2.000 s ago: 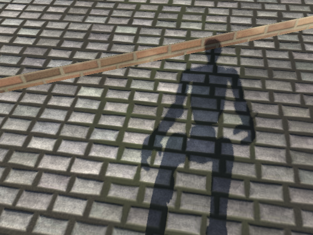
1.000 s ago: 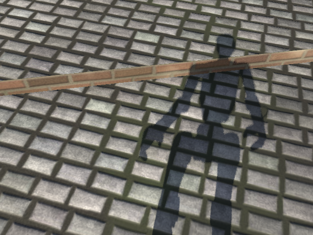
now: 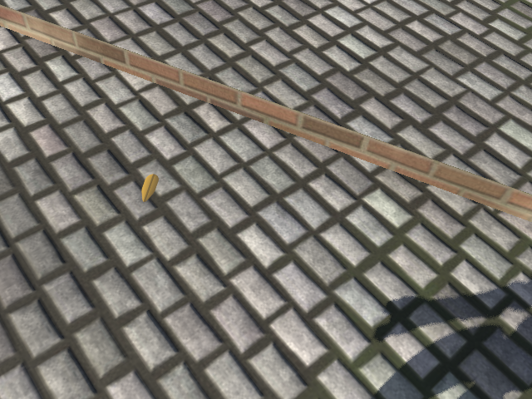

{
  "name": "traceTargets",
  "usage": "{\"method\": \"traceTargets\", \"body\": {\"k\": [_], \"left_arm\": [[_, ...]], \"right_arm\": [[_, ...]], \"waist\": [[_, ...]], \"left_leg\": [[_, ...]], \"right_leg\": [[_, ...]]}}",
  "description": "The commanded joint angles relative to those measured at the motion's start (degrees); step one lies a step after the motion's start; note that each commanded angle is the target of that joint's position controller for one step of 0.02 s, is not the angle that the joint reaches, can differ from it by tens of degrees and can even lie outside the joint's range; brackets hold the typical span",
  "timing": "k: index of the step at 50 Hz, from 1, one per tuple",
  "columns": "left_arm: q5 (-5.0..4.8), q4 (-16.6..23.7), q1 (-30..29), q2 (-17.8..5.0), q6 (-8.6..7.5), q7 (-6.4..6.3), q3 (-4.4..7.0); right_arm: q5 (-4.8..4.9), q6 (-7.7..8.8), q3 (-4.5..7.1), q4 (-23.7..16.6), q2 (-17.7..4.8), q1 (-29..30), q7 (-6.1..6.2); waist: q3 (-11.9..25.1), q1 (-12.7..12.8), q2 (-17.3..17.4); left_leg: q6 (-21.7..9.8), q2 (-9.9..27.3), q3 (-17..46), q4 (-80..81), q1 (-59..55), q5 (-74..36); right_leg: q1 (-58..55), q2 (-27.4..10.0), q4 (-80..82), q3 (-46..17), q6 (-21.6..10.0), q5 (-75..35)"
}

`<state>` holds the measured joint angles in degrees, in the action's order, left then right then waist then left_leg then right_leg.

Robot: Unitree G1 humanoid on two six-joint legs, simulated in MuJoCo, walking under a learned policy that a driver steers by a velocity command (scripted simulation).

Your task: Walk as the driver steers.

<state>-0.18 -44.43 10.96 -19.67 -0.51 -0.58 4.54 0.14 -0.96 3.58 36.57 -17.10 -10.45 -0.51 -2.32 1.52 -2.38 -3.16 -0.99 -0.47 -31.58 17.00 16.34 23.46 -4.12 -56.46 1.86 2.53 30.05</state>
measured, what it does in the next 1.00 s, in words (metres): walks ahead, turning right: right foot, then left foot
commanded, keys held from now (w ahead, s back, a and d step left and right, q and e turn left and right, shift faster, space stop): no key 0.16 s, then e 0.76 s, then w+e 0.02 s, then e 0.06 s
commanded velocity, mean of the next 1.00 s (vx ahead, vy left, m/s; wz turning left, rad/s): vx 0.02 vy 0.00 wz -0.28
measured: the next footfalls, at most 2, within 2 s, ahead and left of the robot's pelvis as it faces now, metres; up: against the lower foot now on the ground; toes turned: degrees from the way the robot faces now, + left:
right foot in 0.44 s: +0.11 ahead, -0.11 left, +0.00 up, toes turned -5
left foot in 0.84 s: +0.18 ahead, +0.13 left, +0.00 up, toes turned -22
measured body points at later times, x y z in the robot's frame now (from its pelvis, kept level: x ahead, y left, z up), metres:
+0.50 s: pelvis +0.07 +0.00 +0.00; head +0.11 -0.02 +0.44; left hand +0.24 +0.27 -0.09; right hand +0.19 -0.29 -0.12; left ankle +0.00 +0.10 -0.71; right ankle +0.07 -0.10 -0.74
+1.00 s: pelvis +0.10 +0.04 +0.01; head +0.14 +0.05 +0.45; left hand +0.36 +0.26 -0.10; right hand +0.12 -0.27 -0.08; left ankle +0.14 +0.14 -0.74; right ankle +0.02 -0.08 -0.65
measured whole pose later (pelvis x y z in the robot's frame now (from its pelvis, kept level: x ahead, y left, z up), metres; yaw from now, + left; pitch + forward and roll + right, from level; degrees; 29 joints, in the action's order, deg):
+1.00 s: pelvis +0.10 +0.04 +0.01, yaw -23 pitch +1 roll +0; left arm -1.2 -38.1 10.0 -20.9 2.9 -1.6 5.5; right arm -0.9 0.6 3.5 39.9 -15.2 -10.7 1.6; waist -2.4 0.0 -3.1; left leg -1.2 -0.3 -0.8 -25.9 13.8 13.6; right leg 29.1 2.7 -64.2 -6.2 3.5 25.3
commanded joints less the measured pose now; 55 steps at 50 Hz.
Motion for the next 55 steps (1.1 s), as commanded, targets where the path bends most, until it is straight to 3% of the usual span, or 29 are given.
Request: {"method": "traceTargets", "body": {"k": [1, 5, 8, 10, 13, 15, 18, 21, 22, 23, 24, 25, 26, 27, 28, 30, 34, 39, 41, 42, 43, 44, 45, 46, 47, 48, 50, 52, 55], "left_arm": [[0.28, 4.9, -3.61, -6.18, -0.68, -0.52, 1.23], [0.33, 3.2, 0.02, -3.55, -0.27, -0.31, 0.62], [0.39, 4.02, -2.86, -1.9, 0.07, -0.27, -0.2], [0.22, 3.77, -3.28, -1.03, 0.31, 0.08, -0.72], [-0.33, 4.2, -4.54, -2.08, 0.52, 0.26, -0.59], [-0.61, 5.43, -5.82, -3.33, 0.58, 0.27, -0.25], [-1.02, 6.85, -6.57, -2.88, 0.38, 0.83, -0.31], [-1.02, 6.82, -3.98, -2.27, -0.07, 1.81, -0.28], [-0.67, 6.68, -1.96, -4.24, -0.21, 1.65, 0.4], [-0.16, 6.64, 1.66, -10.38, -0.34, 1.15, 2.14], [0.18, 6.24, 5.72, -11.64, -0.2, 0.94, 2.62], [0.19, 6.27, 5.89, -8.17, -0.55, 0.61, 1.4], [-0.17, 6.84, 2.64, -7.63, -0.95, 0.4, 1.4], [-0.73, 7.44, 0.15, -7.23, -0.98, 0.24, 1.49], [-1.23, 7.99, -2.05, -7.1, -0.7, 0.03, 1.46], [-1.0, 8.45, -2.92, -7.81, 0.19, -0.35, 1.77], [-0.92, 8.98, -2.37, -9.28, 1.32, -1.01, 2.58], [-1.07, 9.94, -4.01, -9.1, 2.31, -0.93, 2.53], [-1.66, 10.72, -6.13, -8.24, 2.71, -1.21, 2.17], [-1.51, 10.85, -5.14, -6.74, 2.71, -1.4, 1.72], [-0.27, 10.93, -2.27, -3.19, 2.58, -1.22, 0.69], [-0.52, 12.69, -1.58, -4.29, 2.03, -1.28, 1.15], [-0.3, 11.43, 0.71, -8.67, 1.73, -1.33, 2.5], [-1.0, 9.94, 1.02, -10.34, 2.0, -1.19, 3.39], [-1.01, 8.66, 2.17, -9.2, 2.6, -1.32, 3.38], [-0.94, 8.82, 1.07, -7.86, 3.0, -1.34, 3.07], [-1.31, 10.14, -1.19, -5.67, 3.11, -0.87, 2.36], [-1.39, 11.89, -3.82, -4.41, 2.87, -0.53, 1.79], [-0.91, 13.38, -5.22, -3.05, 2.83, 0.22, 1.04]], "right_arm": [[0.42, 1.66, 1.81, -2.55, -7.98, -1.63, 0.65], [-0.8, 2.08, 0.66, -2.21, -5.99, 0.6, 1.63], [-0.62, 1.76, 0.63, -0.81, -6.28, 0.12, 1.93], [-0.98, 1.49, 0.08, 0.49, -4.97, 0.17, 1.91], [-1.33, 1.34, 0.34, 2.63, -6.05, -0.65, 1.52], [-0.81, 0.84, 1.1, 3.42, -7.93, -0.58, 1.64], [0.06, -0.39, 1.9, 3.94, -9.07, -0.79, 2.53], [0.83, -1.34, 2.34, 3.75, -9.15, 0.31, 3.56], [0.73, -1.13, 2.46, 3.56, -8.95, 0.15, 3.8], [-0.82, -0.27, 2.23, 1.44, -7.51, 1.01, 3.8], [-2.32, 0.43, 1.66, -0.26, -5.88, 4.88, 3.49], [-1.76, 0.76, 1.59, 0.05, -5.25, 4.68, 2.65], [-0.34, 0.69, 1.85, 0.35, -5.78, 4.26, 2.05], [0.1, 0.46, 1.9, 0.75, -5.6, 3.95, 2.06], [-0.21, 0.22, 2.19, 0.75, -6.28, 3.96, 2.34], [-0.25, 0.16, 1.85, 0.74, -4.82, 3.29, 2.51], [0.08, 0.51, 1.49, 0.53, -4.27, 3.57, 2.52], [0.61, 1.34, 2.06, 0.04, -5.62, 3.01, 1.56], [0.6, 2.16, 2.51, 0.91, -5.62, -0.31, 1.1], [0.25, 2.4, 3.12, 1.19, -7.15, -1.61, 1.25], [-0.83, 2.25, 3.98, 0.4, -11.4, -2.77, 1.8], [-2.98, 2.07, 4.19, 0.34, -13.62, -1.3, 1.4], [-2.88, 2.51, 3.34, -1.08, -10.72, 0.47, 1.34], [-2.23, 2.69, 2.44, -1.49, -7.53, 3.2, 1.58], [-1.31, 2.64, 2.22, -1.61, -6.7, 4.1, 1.84], [-0.55, 2.6, 2.01, -1.5, -6.19, 4.71, 2.22], [-0.75, 2.25, 1.69, -1.06, -5.87, 2.9, 3.02], [-1.08, 1.88, 2.04, -0.44, -6.67, 0.06, 3.47], [-0.79, 1.46, 2.97, -0.09, -8.89, -0.76, 3.21]], "waist": [[4.66, -2.66, 9.42], [6.89, -0.07, 8.5], [5.88, -1.21, 8.69], [5.61, -1.66, 8.53], [3.73, -2.79, 8.47], [2.47, -3.23, 8.19], [2.24, -3.49, 7.06], [4.14, -1.29, 6.39], [6.33, -0.35, 4.42], [10.68, -0.6, -5.13], [12.19, 2.72, -12.88], [14.15, 2.71, -8.32], [10.55, 1.2, -4.06], [8.38, 0.09, -0.94], [6.65, -0.79, 0.19], [6.76, -1.67, -2.9], [8.51, -0.79, -5.0], [7.75, -0.56, -8.18], [7.56, -2.94, -8.2], [7.77, -2.96, -6.16], [9.28, -1.36, 5.63], [6.17, 0.18, 18.84], [5.51, 0.17, 14.46], [3.85, 0.84, 10.68], [3.68, 1.07, 8.77], [1.93, 0.04, 9.4], [1.17, -1.57, 10.35], [2.6, -3.45, 10.94], [4.8, -4.29, 10.92]], "left_leg": [[-10.06, 15.45, 17.12, 14.11, -14.73, -22.97], [-9.25, 12.02, 9.44, 13.79, -11.93, -38.74], [-8.61, 11.54, 8.56, 13.34, -12.71, -39.18], [-8.3, 11.89, 7.3, 13.44, -12.35, -38.49], [-8.65, 13.01, 7.49, 13.19, -11.42, -37.38], [-9.78, 14.59, 8.85, 11.76, -13.17, -37.26], [-10.81, 17.1, 10.61, 8.52, -17.75, -40.83], [-8.05, 15.71, 7.77, 3.22, -18.26, -44.65], [-5.09, 12.69, 4.75, -1.32, -15.37, -42.32], [-0.22, 5.42, -1.01, -13.01, -5.75, -31.41], [4.56, -4.56, -2.0, -27.37, 10.4, 10.92], [5.12, -3.06, 4.98, -35.92, 14.52, 24.47], [5.46, -1.18, 6.29, -38.7, 17.03, 21.6], [5.86, -0.06, 5.95, -36.71, 18.57, 17.96], [6.51, 0.92, 5.9, -32.44, 18.4, 14.44], [8.11, -0.13, 4.22, -25.92, 13.67, 10.59], [9.23, -1.23, 4.17, -15.33, 8.17, 6.72], [7.89, -2.32, 4.36, -4.92, 2.3, 3.6], [6.37, -2.38, 3.37, 7.03, -3.75, -4.5], [4.83, 1.0, 5.37, 10.86, -8.8, -8.99], [0.16, 13.88, 17.3, 13.09, -14.71, -15.54], [-10.0, 23.63, 31.61, 15.59, -10.74, -21.2], [-13.67, 25.1, 31.26, 16.16, -8.69, -19.72], [-11.42, 21.36, 23.96, 15.15, -7.04, -17.52], [-8.41, 17.21, 18.5, 15.77, -7.84, -7.7], [-7.68, 15.72, 16.22, 16.1, -8.37, -6.13], [-8.16, 14.01, 11.13, 16.49, -8.86, -10.96], [-9.49, 15.27, 9.38, 15.75, -13.61, -16.88], [-10.32, 17.51, 7.08, 14.51, -16.55, -22.72]], "right_leg": [[15.95, -1.6, -7.03, -3.76, -0.12, -5.0], [7.39, -0.45, -2.27, -3.29, 1.47, -15.53], [5.33, -0.47, 7.1, -3.53, 2.03, -16.95], [2.11, -1.09, 12.82, -3.41, 1.99, -17.3], [-0.38, -0.52, 16.14, -2.49, 1.15, -15.24], [1.68, 0.25, 16.22, -1.96, 0.23, -11.21], [4.74, 1.18, 17.46, -1.27, -1.27, -7.75], [-0.88, 2.78, 26.94, 0.44, -3.68, -16.75], [-7.44, 2.13, 30.5, -2.1, -5.57, -28.96], [-18.69, -5.31, 28.94, -13.9, -10.86, -53.04], [-27.34, -15.94, 32.36, -28.72, -22.22, -68.49], [-28.62, -17.97, 33.93, -29.68, -24.5, -64.3], [-26.67, -15.05, 33.7, -25.45, -22.07, -59.89], [-24.9, -12.21, 33.8, -22.11, -19.31, -55.55], [-22.89, -10.4, 34.52, -20.41, -17.52, -51.77], [-19.2, -7.26, 35.25, -18.57, -16.53, -50.13], [-16.58, -6.22, 34.32, -19.52, -15.98, -47.1], [-12.94, -5.11, 33.23, -25.25, -14.07, -37.4], [-11.01, -3.0, 30.64, -26.66, -11.31, -32.25], [-7.64, -0.72, 27.97, -25.87, -8.68, -24.91], [-0.78, 4.9, 15.77, -19.14, -5.09, -8.81], [9.02, 11.18, 4.06, -10.96, -2.51, 8.95], [9.62, 7.17, -7.13, -12.1, -0.92, 7.9], [9.73, 6.19, -11.15, -11.62, -0.22, 3.47], [10.65, 5.04, -12.08, -10.18, 0.54, -1.27], [12.9, 4.61, -12.99, -9.78, 1.36, -4.83], [13.01, 4.36, -11.48, -7.27, 2.67, -7.74], [13.99, 3.44, -6.48, -5.95, 3.64, -7.87], [11.08, 1.62, 1.2, -4.25, 3.77, -6.8]]}}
